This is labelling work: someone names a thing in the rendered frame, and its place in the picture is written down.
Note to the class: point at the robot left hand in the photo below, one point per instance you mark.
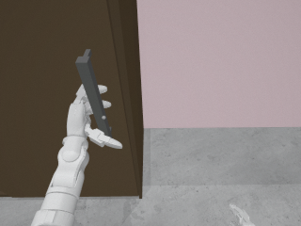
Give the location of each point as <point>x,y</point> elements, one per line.
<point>78,117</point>

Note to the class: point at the robot right hand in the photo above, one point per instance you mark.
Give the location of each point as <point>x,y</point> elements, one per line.
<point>241,216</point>

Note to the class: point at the handle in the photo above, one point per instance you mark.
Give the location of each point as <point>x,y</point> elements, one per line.
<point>88,78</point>

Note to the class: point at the robot left forearm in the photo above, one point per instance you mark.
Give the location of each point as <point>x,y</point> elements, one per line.
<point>65,188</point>

